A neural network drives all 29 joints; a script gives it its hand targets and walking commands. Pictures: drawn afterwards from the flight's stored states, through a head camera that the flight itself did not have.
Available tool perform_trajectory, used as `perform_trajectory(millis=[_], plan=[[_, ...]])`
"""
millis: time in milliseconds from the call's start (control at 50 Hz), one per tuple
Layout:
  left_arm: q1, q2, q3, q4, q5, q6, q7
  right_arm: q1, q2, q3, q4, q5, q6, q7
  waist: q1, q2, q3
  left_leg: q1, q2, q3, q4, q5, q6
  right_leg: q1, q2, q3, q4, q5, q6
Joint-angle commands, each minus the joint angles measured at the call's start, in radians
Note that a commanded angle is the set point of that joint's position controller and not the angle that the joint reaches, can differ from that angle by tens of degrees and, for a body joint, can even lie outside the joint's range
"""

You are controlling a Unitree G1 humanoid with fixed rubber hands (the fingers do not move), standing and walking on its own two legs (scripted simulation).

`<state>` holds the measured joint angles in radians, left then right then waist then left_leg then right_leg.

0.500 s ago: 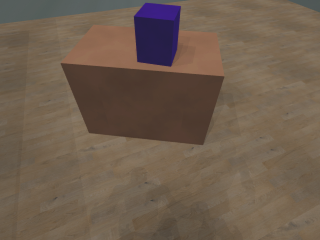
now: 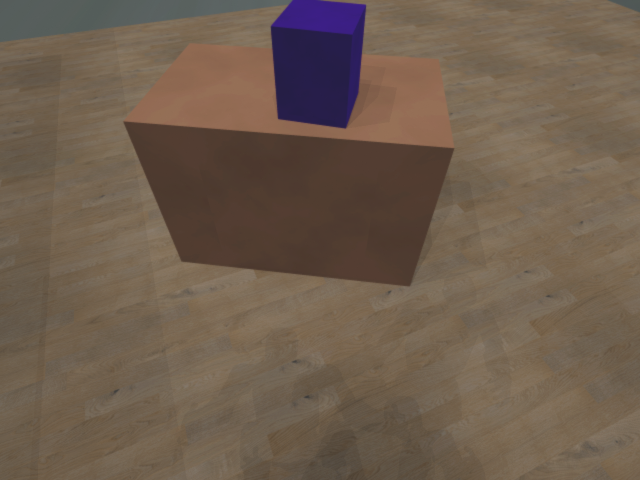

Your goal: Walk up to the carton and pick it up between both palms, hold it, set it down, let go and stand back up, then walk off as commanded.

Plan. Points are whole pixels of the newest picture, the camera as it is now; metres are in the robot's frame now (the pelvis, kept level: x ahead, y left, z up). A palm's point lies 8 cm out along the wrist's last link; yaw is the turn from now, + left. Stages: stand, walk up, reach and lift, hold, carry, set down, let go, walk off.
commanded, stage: stand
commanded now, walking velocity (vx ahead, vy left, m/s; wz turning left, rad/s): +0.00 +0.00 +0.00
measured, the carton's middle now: (320, 64) +1.14 +0.00 -0.01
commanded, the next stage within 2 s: none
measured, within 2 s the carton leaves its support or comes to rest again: neither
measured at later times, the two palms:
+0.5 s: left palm out of the picture +0.08 +0.31 -0.11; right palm out of the picture +0.07 -0.32 -0.11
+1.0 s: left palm out of the picture +0.07 +0.31 -0.11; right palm out of the picture +0.06 -0.32 -0.11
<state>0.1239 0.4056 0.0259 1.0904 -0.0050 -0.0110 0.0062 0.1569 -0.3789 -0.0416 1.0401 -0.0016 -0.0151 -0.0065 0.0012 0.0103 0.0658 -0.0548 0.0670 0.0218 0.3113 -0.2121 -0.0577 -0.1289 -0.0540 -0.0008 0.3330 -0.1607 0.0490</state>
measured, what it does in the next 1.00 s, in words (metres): stands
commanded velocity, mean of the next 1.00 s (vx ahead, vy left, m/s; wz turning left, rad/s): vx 0.00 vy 0.00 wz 0.00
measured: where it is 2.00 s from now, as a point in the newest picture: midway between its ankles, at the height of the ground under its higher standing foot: outside the picture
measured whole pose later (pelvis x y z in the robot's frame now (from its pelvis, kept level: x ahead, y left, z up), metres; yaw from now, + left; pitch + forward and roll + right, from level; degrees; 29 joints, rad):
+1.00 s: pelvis +0.00 +0.00 +0.00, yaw +0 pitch -3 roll +0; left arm 0.13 0.39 0.03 1.09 -0.01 -0.01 0.00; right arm 0.18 -0.39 -0.04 1.04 0.00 -0.02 -0.01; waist 0.00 0.01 0.07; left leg -0.04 0.08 0.03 0.30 -0.20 -0.07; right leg -0.12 -0.06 -0.02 0.33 -0.16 0.04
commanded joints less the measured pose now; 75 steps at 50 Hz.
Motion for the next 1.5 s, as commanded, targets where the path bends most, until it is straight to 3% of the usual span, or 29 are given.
perform_trajectory(millis=[0,80,100,140,220,260,320,380,440,460,500,520,600,640,680,760,820,880,900,960,980,1120,1200,1220,1260,1280,1380,1440,1480], plan=[[0.003,0.170,0.032,-0.031,-0.005,-0.010,0.005,0.009,-0.185,-0.033,-0.031,0.007,-0.016,-0.015,-0.006,-0.008,-0.042,-0.007,0.084,-0.024,-0.049,0.130,0.063,0.009,-0.084,0.034,-0.040,0.179,-0.050],[0.007,0.201,0.042,-0.051,-0.002,-0.014,0.012,0.023,-0.203,-0.044,-0.028,0.007,-0.018,-0.013,-0.001,-0.020,-0.081,0.001,0.089,-0.034,-0.037,0.204,0.061,0.026,-0.082,0.018,-0.016,0.193,-0.056],[-0.030,0.169,0.043,-0.052,-0.008,-0.015,0.010,-0.030,-0.210,-0.045,-0.039,-0.008,-0.015,-0.015,0.014,0.040,-0.064,-0.018,0.074,-0.022,-0.043,0.233,0.062,0.036,-0.089,0.013,-0.007,0.182,-0.061],[-0.012,0.188,0.047,-0.041,-0.003,-0.007,0.008,-0.013,-0.193,-0.052,-0.034,-0.006,-0.005,-0.014,-0.005,-0.036,-0.038,-0.027,0.089,-0.035,-0.041,0.187,0.065,0.010,-0.085,0.001,-0.027,0.188,-0.068],[0.009,0.175,0.032,-0.043,0.001,-0.007,0.003,0.037,-0.187,-0.042,-0.038,0.001,-0.006,-0.007,-0.003,0.081,-0.064,-0.012,0.065,0.005,-0.047,0.185,0.054,0.038,-0.090,0.033,-0.021,0.186,-0.070],[-0.019,0.210,0.043,-0.032,-0.001,-0.012,0.002,0.033,-0.220,-0.055,-0.023,-0.002,-0.007,-0.012,-0.015,-0.059,-0.063,-0.005,0.071,-0.027,-0.052,0.160,0.055,0.037,-0.077,0.025,-0.028,0.152,-0.063],[0.006,0.180,0.035,-0.040,-0.002,-0.014,0.005,0.017,-0.166,-0.041,-0.032,0.004,0.001,-0.010,0.006,0.031,-0.049,-0.026,0.080,-0.002,-0.038,0.168,0.060,0.040,-0.090,0.014,-0.026,0.230,-0.058],[-0.067,0.149,0.035,-0.062,0.005,-0.009,0.008,0.006,-0.201,-0.043,-0.031,-0.008,-0.009,-0.011,-0.005,-0.060,-0.036,-0.030,0.080,-0.016,-0.075,0.114,0.057,0.029,-0.087,0.024,-0.040,0.170,-0.062],[0.027,0.185,0.041,-0.033,-0.009,-0.015,0.008,-0.001,-0.226,-0.049,-0.046,-0.005,-0.004,-0.009,0.014,0.016,-0.098,-0.031,0.076,-0.017,-0.043,0.171,0.059,0.088,-0.096,0.024,-0.020,0.205,-0.065],[-0.005,0.175,0.041,-0.046,-0.007,-0.012,0.012,0.020,-0.212,-0.052,-0.034,0.000,-0.014,-0.007,-0.005,-0.063,-0.087,-0.015,0.083,-0.017,-0.056,0.128,0.063,0.052,-0.089,0.023,-0.031,0.223,-0.069],[0.006,0.176,0.040,-0.041,0.003,-0.009,0.013,0.000,-0.203,-0.042,-0.042,-0.001,-0.009,-0.002,0.016,0.046,-0.023,-0.064,0.077,0.002,-0.057,0.124,0.046,0.051,-0.095,0.029,-0.036,0.164,-0.065],[0.002,0.203,0.044,-0.036,0.004,-0.013,0.009,0.027,-0.194,-0.037,-0.028,0.007,-0.012,-0.017,-0.006,-0.052,-0.009,-0.048,0.082,-0.026,-0.060,0.098,0.055,0.021,-0.093,0.025,-0.046,0.170,-0.058],[-0.009,0.162,0.031,-0.040,-0.001,-0.014,0.004,0.052,-0.189,-0.035,-0.021,0.006,-0.011,-0.001,-0.007,0.005,-0.027,-0.004,0.090,-0.027,-0.059,0.149,0.059,0.016,-0.093,0.014,-0.029,0.210,-0.067],[-0.049,0.158,0.038,-0.052,0.003,-0.004,0.004,-0.034,-0.182,-0.033,-0.063,0.003,-0.015,-0.013,-0.003,-0.044,-0.041,0.003,0.091,-0.013,-0.045,0.116,0.058,-0.005,-0.079,0.004,-0.068,0.147,-0.056],[-0.040,0.181,0.037,-0.048,0.002,-0.009,0.004,-0.003,-0.199,-0.047,-0.044,0.002,-0.014,-0.016,-0.010,0.040,-0.037,-0.011,0.085,-0.022,-0.053,0.133,0.050,0.014,-0.095,0.021,-0.052,0.153,-0.067],[0.005,0.176,0.038,-0.028,0.001,-0.006,0.013,0.010,-0.202,-0.036,-0.044,0.004,-0.006,-0.019,0.004,-0.054,-0.069,-0.020,0.093,-0.023,-0.053,0.121,0.072,0.037,-0.087,0.019,-0.041,0.147,-0.067],[0.026,0.131,0.023,-0.041,-0.012,-0.011,0.001,0.008,-0.197,-0.024,-0.049,-0.001,-0.011,-0.015,0.016,0.045,-0.050,-0.045,0.072,0.004,-0.053,0.122,0.057,0.067,-0.099,0.023,-0.056,0.159,-0.053],[-0.025,0.172,0.035,-0.048,-0.011,-0.005,0.008,0.028,-0.220,-0.035,-0.044,0.004,-0.012,-0.014,0.000,-0.060,-0.021,-0.019,0.094,-0.037,-0.084,0.083,0.065,0.002,-0.103,0.043,-0.042,0.115,-0.072],[-0.025,0.159,0.032,-0.049,-0.012,-0.004,0.007,-0.014,-0.223,-0.042,-0.045,-0.006,-0.014,-0.009,0.010,0.049,-0.020,-0.023,0.097,-0.016,-0.060,0.134,0.062,0.004,-0.098,0.029,-0.061,0.114,-0.074],[-0.013,0.165,0.035,-0.051,-0.002,-0.007,0.009,0.007,-0.197,-0.028,-0.051,-0.002,-0.015,-0.008,0.005,-0.068,-0.061,-0.011,0.091,-0.029,-0.069,0.153,0.063,0.052,-0.085,0.002,-0.029,0.188,-0.064],[0.006,0.136,0.031,-0.045,0.004,-0.008,0.006,0.040,-0.183,-0.027,-0.019,-0.002,-0.018,-0.012,0.012,0.016,-0.053,-0.016,0.083,-0.006,-0.058,0.155,0.053,0.041,-0.090,0.008,-0.051,0.118,-0.062],[-0.001,0.197,0.046,-0.054,-0.002,-0.013,0.008,0.051,-0.191,-0.047,-0.040,0.001,-0.017,-0.005,-0.018,-0.019,-0.011,-0.025,0.086,-0.020,-0.052,0.124,0.060,-0.008,-0.083,0.036,-0.054,0.131,-0.070],[-0.013,0.163,0.043,-0.056,0.003,-0.009,0.002,0.043,-0.199,-0.044,-0.041,-0.002,-0.005,-0.008,-0.007,0.083,-0.020,-0.033,0.073,0.016,-0.047,0.115,0.057,-0.001,-0.094,0.037,-0.062,0.169,-0.067],[-0.009,0.169,0.037,-0.051,0.001,-0.009,0.009,0.066,-0.184,-0.044,-0.030,0.003,-0.009,-0.011,-0.020,-0.010,-0.038,-0.026,0.080,-0.021,-0.056,0.111,0.050,0.010,-0.091,0.013,-0.032,0.171,-0.061],[0.020,0.146,0.031,-0.035,0.001,-0.012,0.002,0.066,-0.222,-0.049,-0.033,-0.002,-0.018,-0.011,-0.016,-0.004,-0.078,0.011,0.091,-0.014,-0.046,0.154,0.067,0.041,-0.093,0.021,-0.023,0.226,-0.061],[-0.010,0.157,0.025,-0.053,-0.007,-0.011,0.007,0.029,-0.199,-0.035,-0.039,0.006,-0.015,-0.012,0.005,-0.089,-0.028,-0.029,0.099,-0.029,-0.052,0.155,0.058,0.009,-0.089,0.004,-0.027,0.204,-0.055],[-0.026,0.148,0.030,-0.064,0.006,-0.001,-0.005,0.027,-0.203,-0.040,-0.047,-0.008,0.001,-0.002,-0.006,0.044,-0.031,-0.041,0.074,0.014,-0.049,0.152,0.058,0.021,-0.088,0.002,-0.046,0.129,-0.064],[-0.012,0.171,0.040,-0.052,0.009,-0.009,0.009,0.015,-0.180,-0.034,-0.047,-0.005,-0.011,-0.008,-0.008,-0.045,-0.059,-0.018,0.101,-0.021,-0.048,0.168,0.069,0.033,-0.093,0.012,-0.040,0.142,-0.069],[0.006,0.188,0.039,-0.058,-0.002,-0.008,0.005,0.007,-0.179,-0.040,-0.046,0.000,-0.013,-0.004,0.003,0.018,-0.071,0.007,0.086,-0.002,-0.041,0.151,0.065,0.023,-0.096,0.035,-0.068,0.172,-0.070]])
